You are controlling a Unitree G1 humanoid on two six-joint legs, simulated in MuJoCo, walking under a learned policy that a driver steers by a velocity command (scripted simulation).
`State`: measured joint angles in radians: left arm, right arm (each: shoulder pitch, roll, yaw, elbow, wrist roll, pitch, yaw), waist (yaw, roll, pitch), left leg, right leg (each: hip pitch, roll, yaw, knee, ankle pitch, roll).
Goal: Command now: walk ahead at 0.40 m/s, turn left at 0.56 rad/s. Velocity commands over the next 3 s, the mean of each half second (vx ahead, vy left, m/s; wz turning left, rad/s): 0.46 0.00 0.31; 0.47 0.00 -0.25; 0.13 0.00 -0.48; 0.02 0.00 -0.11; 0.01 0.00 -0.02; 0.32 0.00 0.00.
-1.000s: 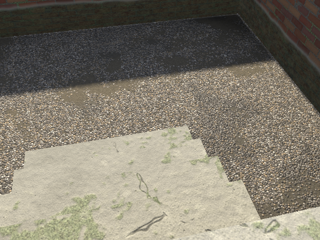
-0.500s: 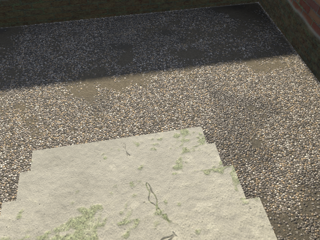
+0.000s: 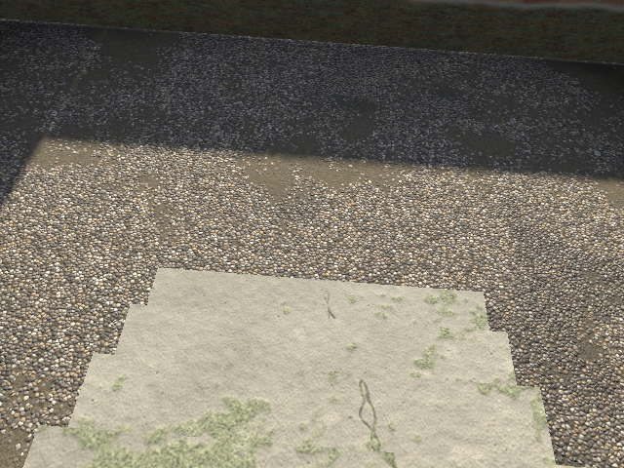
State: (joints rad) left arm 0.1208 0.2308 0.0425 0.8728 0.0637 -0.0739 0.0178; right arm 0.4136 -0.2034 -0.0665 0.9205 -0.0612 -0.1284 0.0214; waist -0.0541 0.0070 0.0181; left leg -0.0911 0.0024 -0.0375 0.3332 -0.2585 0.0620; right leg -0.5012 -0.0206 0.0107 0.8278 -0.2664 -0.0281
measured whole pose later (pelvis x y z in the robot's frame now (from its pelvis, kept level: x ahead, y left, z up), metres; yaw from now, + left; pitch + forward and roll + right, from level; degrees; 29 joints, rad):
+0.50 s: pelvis +0.19 +0.00 -0.01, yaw +8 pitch +1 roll -1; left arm 0.45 0.20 0.03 0.96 0.00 -0.08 -0.02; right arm 0.20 -0.22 -0.05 0.82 -0.03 0.00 0.02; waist 0.04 0.03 0.01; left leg -0.65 0.06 -0.07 0.99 -0.16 0.03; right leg -0.14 0.04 -0.08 0.40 -0.28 -0.04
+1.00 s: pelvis +0.37 +0.06 -0.12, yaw -1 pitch +1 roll +3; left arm 0.14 0.22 0.02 0.82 0.10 -0.06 -0.07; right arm 0.52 -0.13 0.06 0.96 -0.08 -0.13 -0.01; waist -0.09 -0.05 0.01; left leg -0.34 0.04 0.21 1.19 -0.85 0.02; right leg -0.45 -0.05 -0.01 0.53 0.32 -0.04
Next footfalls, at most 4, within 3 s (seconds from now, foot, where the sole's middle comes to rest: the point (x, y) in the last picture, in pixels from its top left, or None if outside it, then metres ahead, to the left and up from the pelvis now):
0.24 right None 0.19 -0.10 -0.79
0.64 left None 0.29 0.16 -0.79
1.04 right None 0.49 -0.04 -0.97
1.38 left None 0.56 0.18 -0.97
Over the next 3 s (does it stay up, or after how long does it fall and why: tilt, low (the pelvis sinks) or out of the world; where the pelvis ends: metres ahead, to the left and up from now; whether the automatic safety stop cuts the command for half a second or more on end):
stays up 0.58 0.02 -0.22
